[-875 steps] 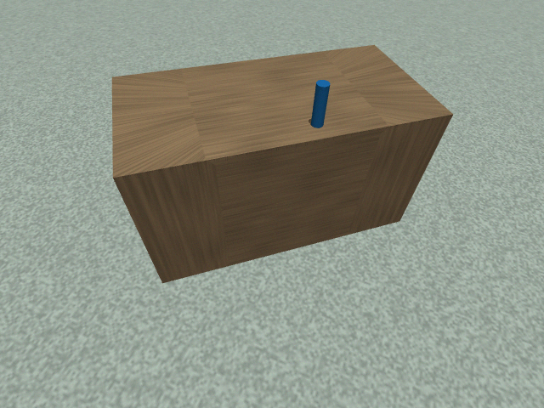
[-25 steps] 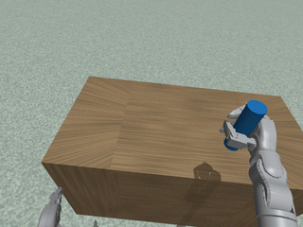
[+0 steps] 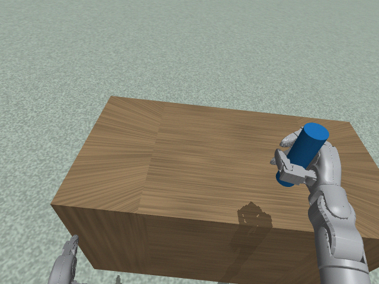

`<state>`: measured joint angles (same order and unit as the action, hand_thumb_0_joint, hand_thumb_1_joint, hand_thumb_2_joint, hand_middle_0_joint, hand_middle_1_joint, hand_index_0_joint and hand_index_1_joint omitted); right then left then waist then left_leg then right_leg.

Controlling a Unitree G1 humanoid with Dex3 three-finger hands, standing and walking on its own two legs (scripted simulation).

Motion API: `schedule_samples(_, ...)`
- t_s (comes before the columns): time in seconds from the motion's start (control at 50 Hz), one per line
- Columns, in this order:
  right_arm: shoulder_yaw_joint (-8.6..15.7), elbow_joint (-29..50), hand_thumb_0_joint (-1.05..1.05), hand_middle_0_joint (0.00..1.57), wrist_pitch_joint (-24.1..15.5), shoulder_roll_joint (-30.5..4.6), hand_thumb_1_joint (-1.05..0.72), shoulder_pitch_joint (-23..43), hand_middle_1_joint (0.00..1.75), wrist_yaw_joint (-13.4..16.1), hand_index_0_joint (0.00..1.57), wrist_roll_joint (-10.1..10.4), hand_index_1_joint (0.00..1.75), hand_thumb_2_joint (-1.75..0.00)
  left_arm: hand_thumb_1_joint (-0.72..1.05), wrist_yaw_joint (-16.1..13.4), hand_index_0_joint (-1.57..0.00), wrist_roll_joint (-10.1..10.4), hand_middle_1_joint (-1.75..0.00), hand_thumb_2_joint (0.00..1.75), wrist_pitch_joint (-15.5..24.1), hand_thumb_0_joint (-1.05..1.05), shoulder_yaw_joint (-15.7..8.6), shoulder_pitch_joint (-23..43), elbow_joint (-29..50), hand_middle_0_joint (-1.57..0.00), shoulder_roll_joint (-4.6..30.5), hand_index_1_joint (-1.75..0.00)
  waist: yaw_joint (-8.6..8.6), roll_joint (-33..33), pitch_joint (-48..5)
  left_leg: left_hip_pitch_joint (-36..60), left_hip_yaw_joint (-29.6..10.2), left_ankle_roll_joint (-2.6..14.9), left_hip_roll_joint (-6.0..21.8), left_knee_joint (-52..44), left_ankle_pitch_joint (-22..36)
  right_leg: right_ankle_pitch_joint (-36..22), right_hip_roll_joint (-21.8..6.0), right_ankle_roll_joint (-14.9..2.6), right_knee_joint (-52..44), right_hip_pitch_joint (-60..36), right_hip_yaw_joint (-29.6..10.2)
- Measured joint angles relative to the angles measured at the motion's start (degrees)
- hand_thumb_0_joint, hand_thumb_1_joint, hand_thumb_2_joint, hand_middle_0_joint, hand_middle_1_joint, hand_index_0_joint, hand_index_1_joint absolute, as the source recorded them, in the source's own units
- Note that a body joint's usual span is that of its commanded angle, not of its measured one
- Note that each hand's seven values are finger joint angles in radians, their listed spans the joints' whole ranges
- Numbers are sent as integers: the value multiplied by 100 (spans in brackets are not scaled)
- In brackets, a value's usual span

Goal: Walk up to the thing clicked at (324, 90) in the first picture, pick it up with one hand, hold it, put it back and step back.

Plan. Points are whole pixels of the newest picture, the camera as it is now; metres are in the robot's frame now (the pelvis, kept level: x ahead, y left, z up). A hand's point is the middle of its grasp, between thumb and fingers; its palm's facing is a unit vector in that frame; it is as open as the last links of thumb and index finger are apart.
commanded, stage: hold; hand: right
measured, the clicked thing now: (299, 157) +0.33 -0.18 +0.15
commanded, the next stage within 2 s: crouch in 1.50 s
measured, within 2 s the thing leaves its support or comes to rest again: neither
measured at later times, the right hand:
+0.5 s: hand (291, 164) +0.33 -0.17 +0.14, palm faces +0.13 +0.99 +0.00, open 5.1 cm
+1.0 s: hand (293, 161) +0.33 -0.17 +0.15, palm faces +0.11 +0.99 -0.02, open 5.1 cm
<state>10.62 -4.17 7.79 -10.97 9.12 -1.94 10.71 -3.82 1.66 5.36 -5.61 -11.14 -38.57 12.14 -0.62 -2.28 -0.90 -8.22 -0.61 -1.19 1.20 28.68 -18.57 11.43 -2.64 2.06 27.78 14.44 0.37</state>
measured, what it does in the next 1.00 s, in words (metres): stands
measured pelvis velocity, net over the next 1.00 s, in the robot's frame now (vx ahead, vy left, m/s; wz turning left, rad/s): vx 0.00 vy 0.00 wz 0.00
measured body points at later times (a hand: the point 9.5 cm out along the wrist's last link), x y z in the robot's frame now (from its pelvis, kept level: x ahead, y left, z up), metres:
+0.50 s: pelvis +0.00 +0.00 +0.00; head -0.02 +0.01 +0.45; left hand +0.16 +0.26 -0.08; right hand +0.31 -0.22 +0.14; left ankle -0.03 +0.13 -0.74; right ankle +0.04 -0.14 -0.74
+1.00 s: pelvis +0.00 +0.00 +0.00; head -0.02 +0.01 +0.45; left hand +0.16 +0.25 -0.08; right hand +0.31 -0.23 +0.15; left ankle -0.03 +0.13 -0.74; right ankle +0.04 -0.14 -0.74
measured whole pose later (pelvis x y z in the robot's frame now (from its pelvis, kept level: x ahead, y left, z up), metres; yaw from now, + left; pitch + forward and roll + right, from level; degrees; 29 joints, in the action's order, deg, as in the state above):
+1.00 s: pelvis +0.00 +0.00 +0.00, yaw +0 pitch -2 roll +0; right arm 10.6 -2.7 7.2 -11.1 8.1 -1.6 10.1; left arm -3.7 1.5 6.8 -5.5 -11.2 -39.5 12.2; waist -0.3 -2.0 -0.5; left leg -6.9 -0.7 -1.4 1.3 27.0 -17.7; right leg 11.1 -2.6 1.8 27.0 13.5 0.6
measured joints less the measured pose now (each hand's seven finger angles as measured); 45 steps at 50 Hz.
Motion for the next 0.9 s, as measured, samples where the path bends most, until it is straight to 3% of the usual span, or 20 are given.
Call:
schedule_samples(0.2,163,83,-2,103,36,-32,-15,-107,117,8,103,37,119,-119,-53,30,-6,16,-5,5,19,-2,-31,-177,294,-6,-19,-5,9,48,41,53,1,5,4,-45,12,-20,4,5,-60,-61,3)
schedule_samples(0.38,-36,143,-2,103,75,34,-16,-142,117,-35,103,-1,119,-119,-53,18,-6,-6,-6,6,61,-2,-58,36,-50,-6,48,-6,19,-6,75,62,11,-8,6,-77,50,-40,7,-9,-53,-47,-8)
schedule_samples(0.56,146,127,-2,103,-20,-22,-15,-140,117,68,103,9,119,-119,-53,20,-6,-11,-5,5,108,-2,-53,-71,124,-6,-17,-6,-2,41,60,85,-2,0,-6,-91,60,-49,-6,-1,-76,-81,5)
schedule_samples(0.74,5,26,-2,103,31,42,-15,-145,117,-33,103,12,119,-119,-53,38,-6,-18,-5,5,109,-2,-24,45,-56,-6,-9,-5,-5,-8,104,49,-18,-26,13,-122,93,-62,10,-27,-80,-38,22)
schedule_samples(0.9,106,109,-2,103,-104,19,-15,-152,117,113,103,0,120,-119,-53,-19,-6,-16,-5,6,167,-2,-37,-108,120,-6,-12,-5,13,68,53,149,-9,-23,13,-145,67,-26,11,-23,-78,-124,16)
